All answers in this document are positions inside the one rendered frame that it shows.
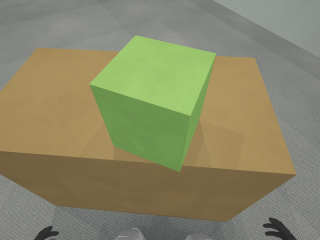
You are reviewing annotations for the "right robot hand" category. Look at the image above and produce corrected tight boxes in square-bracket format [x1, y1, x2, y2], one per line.
[263, 217, 297, 240]

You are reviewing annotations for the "left robot hand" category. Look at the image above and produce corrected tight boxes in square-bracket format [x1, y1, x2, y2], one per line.
[34, 225, 59, 240]

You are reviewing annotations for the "carton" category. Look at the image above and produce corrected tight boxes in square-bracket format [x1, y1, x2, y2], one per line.
[89, 35, 216, 172]

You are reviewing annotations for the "pedestal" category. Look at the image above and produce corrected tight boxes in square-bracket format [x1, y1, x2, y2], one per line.
[0, 47, 297, 222]

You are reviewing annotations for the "robot left thigh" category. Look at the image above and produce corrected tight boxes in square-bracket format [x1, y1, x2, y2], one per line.
[115, 228, 146, 240]

